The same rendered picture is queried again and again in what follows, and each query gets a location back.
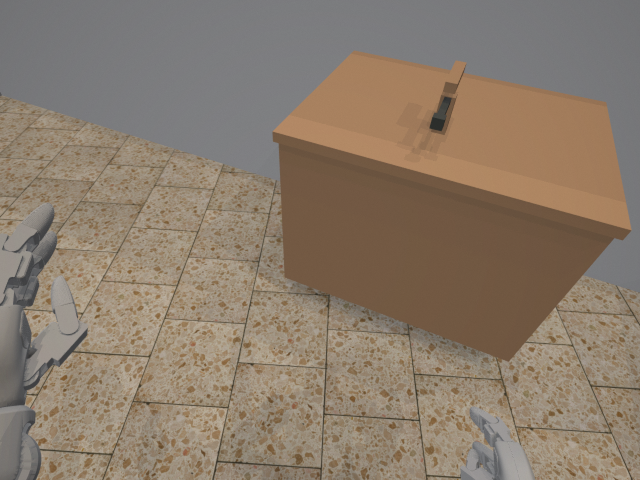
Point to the left robot forearm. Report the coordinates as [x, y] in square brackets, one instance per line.
[20, 455]

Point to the robot right hand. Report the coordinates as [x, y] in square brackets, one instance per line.
[507, 461]

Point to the counter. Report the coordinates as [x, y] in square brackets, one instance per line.
[474, 233]

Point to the robot left hand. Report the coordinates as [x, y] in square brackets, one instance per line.
[22, 257]

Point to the tap lever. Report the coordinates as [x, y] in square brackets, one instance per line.
[439, 118]

